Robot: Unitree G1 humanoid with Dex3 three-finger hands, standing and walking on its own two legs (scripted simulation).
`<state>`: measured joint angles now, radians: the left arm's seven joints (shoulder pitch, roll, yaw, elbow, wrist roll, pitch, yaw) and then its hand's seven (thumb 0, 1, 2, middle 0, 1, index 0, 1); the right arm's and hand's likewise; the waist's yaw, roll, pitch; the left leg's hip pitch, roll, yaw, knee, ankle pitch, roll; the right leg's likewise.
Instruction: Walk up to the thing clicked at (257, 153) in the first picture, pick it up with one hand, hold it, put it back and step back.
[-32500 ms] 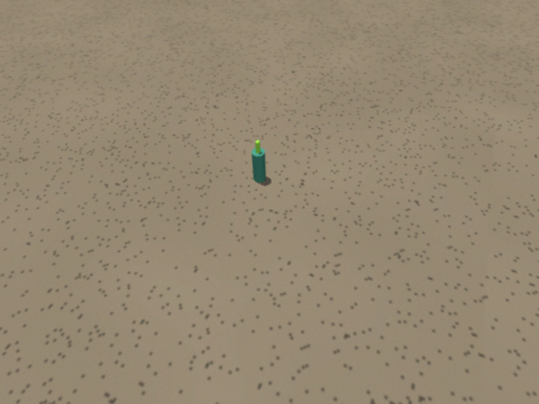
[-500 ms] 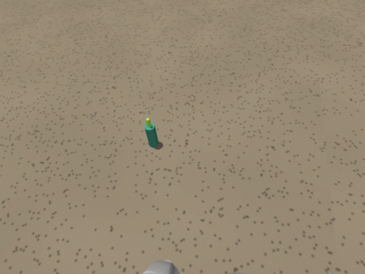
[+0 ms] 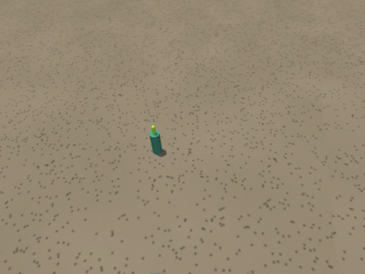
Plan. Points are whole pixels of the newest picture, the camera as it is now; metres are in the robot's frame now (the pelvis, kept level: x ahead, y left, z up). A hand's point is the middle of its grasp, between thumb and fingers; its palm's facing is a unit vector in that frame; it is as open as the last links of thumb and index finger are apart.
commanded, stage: step back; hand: left
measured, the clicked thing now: (155, 139) +1.01 +0.24 -0.64
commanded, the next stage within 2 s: stand in 0.48 s
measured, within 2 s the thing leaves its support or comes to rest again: neither
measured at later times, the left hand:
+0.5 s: hand out of the picture +0.15 +0.27 -0.14, palm faces -0.02 -0.94 -0.35, open 7.4 cm
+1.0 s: hand out of the picture +0.11 +0.25 -0.14, palm faces -0.05 -0.94 -0.33, open 7.4 cm
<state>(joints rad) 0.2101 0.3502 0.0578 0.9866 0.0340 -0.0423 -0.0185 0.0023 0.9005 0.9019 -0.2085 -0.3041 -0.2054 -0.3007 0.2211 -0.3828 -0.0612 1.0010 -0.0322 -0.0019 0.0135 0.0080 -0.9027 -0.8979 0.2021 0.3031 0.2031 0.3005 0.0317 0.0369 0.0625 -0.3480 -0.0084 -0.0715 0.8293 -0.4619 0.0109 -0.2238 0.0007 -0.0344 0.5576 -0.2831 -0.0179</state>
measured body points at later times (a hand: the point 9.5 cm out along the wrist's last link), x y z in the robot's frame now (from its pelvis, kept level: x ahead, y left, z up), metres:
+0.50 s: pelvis +0.03 +0.02 +0.01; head +0.05 +0.02 +0.46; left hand +0.15 +0.32 -0.11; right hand +0.16 -0.27 -0.11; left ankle +0.05 +0.14 -0.73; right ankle +0.02 -0.12 -0.73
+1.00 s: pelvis +0.03 +0.00 +0.02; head +0.03 +0.01 +0.47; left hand +0.11 +0.30 -0.12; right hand +0.08 -0.30 -0.12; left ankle +0.05 +0.14 -0.73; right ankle +0.02 -0.12 -0.73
